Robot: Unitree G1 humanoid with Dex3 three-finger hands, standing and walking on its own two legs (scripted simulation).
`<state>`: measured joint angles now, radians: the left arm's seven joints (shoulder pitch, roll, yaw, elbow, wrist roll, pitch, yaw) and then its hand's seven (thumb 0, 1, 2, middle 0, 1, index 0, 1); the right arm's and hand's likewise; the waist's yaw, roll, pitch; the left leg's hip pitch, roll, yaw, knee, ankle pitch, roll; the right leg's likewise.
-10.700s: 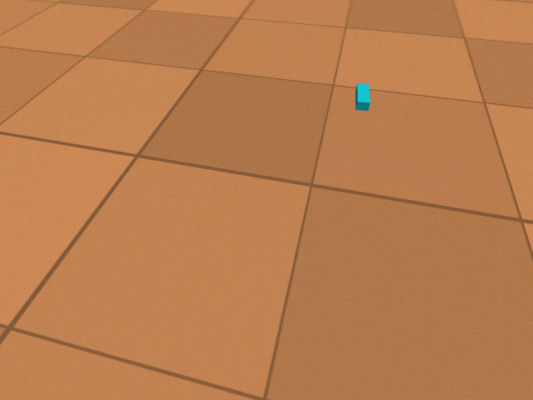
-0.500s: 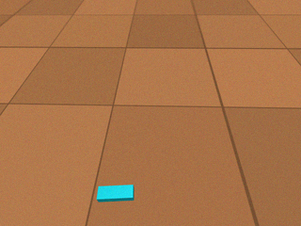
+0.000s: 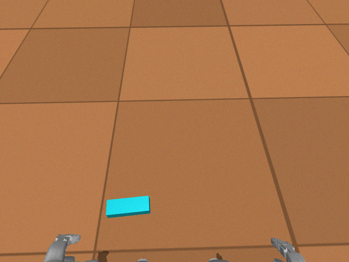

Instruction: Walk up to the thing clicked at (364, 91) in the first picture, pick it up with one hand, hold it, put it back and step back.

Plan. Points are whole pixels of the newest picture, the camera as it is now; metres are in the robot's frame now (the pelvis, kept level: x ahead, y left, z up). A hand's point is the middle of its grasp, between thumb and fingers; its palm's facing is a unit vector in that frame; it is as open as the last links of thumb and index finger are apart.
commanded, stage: rise first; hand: left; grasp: from above
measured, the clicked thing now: (128, 206) +0.44 +0.25 -0.72
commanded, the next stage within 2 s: none
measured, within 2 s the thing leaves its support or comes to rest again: neither
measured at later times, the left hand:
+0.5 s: hand out of the picture +0.13 +0.26 -0.21, palm faces -0.17 -0.86 -0.49, open 13.9 cm
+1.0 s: hand (98, 246) +0.22 +0.28 -0.38, palm faces -0.42 -0.50 -0.76, open 14.0 cm
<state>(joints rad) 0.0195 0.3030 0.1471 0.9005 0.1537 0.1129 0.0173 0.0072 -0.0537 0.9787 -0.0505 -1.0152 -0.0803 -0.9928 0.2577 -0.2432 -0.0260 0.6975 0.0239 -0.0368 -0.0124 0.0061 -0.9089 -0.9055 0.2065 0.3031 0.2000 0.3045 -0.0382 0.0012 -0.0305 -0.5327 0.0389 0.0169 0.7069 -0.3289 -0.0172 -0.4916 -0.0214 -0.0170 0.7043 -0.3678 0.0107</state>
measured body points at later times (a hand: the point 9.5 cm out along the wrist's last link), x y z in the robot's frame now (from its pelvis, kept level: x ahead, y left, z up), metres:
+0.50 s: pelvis -0.01 +0.01 -0.07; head +0.09 +0.03 +0.36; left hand +0.13 +0.30 -0.18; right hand +0.17 -0.23 -0.16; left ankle +0.01 +0.13 -0.72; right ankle -0.01 -0.13 -0.72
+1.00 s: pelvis -0.06 +0.01 -0.23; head +0.12 +0.02 +0.18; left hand +0.24 +0.30 -0.33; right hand +0.14 -0.26 -0.34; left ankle +0.01 +0.13 -0.72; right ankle -0.01 -0.13 -0.72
